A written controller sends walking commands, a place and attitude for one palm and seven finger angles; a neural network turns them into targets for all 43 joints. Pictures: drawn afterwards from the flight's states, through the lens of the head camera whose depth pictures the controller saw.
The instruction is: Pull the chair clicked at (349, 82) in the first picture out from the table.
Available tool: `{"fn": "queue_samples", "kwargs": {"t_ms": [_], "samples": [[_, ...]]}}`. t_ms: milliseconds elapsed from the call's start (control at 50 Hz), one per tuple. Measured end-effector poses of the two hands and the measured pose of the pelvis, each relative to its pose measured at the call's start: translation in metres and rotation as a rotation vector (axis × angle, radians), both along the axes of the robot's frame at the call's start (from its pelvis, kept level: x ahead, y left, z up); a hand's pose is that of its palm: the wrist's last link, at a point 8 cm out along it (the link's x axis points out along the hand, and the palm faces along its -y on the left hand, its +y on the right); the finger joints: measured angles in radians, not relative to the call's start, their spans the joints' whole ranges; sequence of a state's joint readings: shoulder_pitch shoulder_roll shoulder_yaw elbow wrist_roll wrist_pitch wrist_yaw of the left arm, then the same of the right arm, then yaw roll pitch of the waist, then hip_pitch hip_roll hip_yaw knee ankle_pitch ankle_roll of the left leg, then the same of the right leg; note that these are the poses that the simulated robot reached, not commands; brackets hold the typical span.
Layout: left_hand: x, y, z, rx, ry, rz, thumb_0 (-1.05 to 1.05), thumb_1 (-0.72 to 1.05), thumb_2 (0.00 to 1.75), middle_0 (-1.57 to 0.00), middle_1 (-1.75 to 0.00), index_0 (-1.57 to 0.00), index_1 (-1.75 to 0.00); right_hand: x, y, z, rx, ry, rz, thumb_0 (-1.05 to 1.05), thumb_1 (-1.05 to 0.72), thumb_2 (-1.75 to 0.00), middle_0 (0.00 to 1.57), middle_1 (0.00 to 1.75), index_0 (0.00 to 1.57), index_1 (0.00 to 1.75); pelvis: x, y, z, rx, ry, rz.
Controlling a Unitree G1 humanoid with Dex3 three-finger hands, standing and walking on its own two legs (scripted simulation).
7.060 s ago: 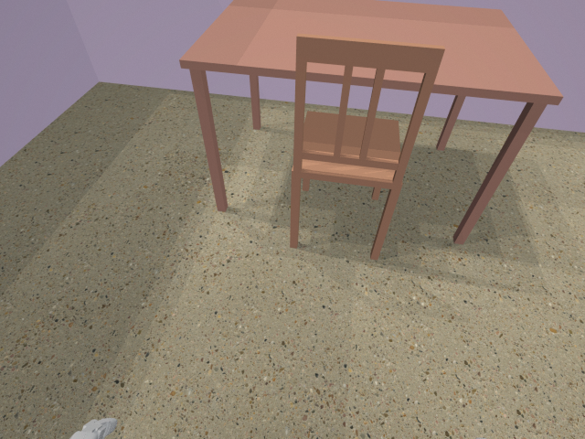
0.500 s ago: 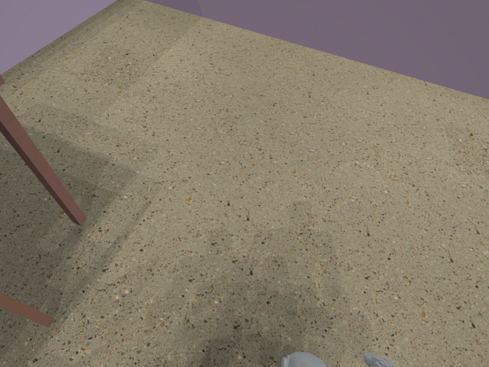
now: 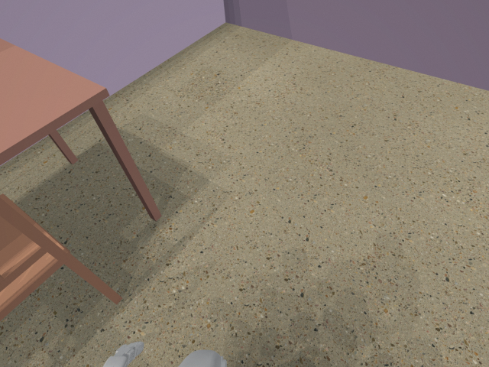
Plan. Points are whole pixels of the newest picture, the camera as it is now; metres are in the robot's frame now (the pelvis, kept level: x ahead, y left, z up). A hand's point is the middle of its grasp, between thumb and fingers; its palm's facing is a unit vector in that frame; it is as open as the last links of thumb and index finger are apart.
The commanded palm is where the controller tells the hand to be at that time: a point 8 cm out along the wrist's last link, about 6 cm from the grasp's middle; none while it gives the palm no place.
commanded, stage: turn to face it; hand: left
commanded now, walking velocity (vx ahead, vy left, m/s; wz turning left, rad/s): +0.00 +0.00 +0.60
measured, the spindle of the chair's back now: out of the picture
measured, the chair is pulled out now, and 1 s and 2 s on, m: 0.00 0.00 0.00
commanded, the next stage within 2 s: take the last steps up to it in 1.46 s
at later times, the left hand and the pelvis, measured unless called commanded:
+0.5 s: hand out of the picture +0.02 +0.31 -0.17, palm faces +0.35 -0.91 -0.23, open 7.4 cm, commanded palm none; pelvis +0.02 +0.08 +0.00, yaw +17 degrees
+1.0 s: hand out of the picture +0.05 +0.27 -0.13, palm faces +0.54 -0.78 -0.30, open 7.4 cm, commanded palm none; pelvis +0.04 +0.02 +0.00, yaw +36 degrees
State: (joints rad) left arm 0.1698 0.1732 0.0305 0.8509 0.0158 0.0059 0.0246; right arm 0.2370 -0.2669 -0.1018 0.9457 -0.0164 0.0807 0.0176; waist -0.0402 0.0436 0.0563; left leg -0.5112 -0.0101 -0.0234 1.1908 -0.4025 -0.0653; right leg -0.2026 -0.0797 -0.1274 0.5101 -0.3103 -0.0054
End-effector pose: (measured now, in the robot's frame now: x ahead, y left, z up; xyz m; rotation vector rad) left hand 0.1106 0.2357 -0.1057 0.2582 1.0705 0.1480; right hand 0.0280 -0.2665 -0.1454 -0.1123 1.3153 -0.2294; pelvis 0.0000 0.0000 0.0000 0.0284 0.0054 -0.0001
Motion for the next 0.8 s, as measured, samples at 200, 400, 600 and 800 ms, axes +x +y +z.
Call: {"fn": "queue_samples", "kwargs": {"t_ms": [200,400,600,800], "samples": [[-0.092,0.039,-0.026,-0.035,0.170,0.204,0.01,0.90,0.90,-0.21,-0.30,-0.20,-0.30,0.087,0.032,0.013,-0.039,-0.044,0.218,0.01,-0.91,-0.89,0.20,0.30,0.20,0.29,0.005,0.023,-0.004,-0.009,0.007,0.129],[-0.142,0.102,-0.052,-0.067,0.265,0.380,0.01,0.90,0.90,-0.20,-0.30,-0.20,-0.30,0.160,0.112,0.037,-0.093,-0.204,0.405,0.01,-0.91,-0.89,0.20,0.30,0.20,0.29,0.014,0.068,-0.009,-0.059,0.005,0.238],[-0.091,0.123,-0.025,-0.068,0.035,0.433,0.01,0.90,0.90,-0.20,-0.30,-0.20,-0.30,0.146,0.139,0.040,-0.062,-0.126,0.469,0.01,-0.90,-0.89,0.21,0.30,0.20,0.30,0.020,0.080,0.006,-0.073,-0.014,0.364],[-0.061,0.111,-0.007,-0.027,-0.060,0.477,0.01,0.90,0.90,-0.20,-0.30,-0.20,-0.30,0.127,0.113,0.019,-0.039,0.001,0.487,0.01,-0.90,-0.89,0.21,0.30,0.21,0.30,0.031,0.060,0.003,-0.055,-0.004,0.484]]}}
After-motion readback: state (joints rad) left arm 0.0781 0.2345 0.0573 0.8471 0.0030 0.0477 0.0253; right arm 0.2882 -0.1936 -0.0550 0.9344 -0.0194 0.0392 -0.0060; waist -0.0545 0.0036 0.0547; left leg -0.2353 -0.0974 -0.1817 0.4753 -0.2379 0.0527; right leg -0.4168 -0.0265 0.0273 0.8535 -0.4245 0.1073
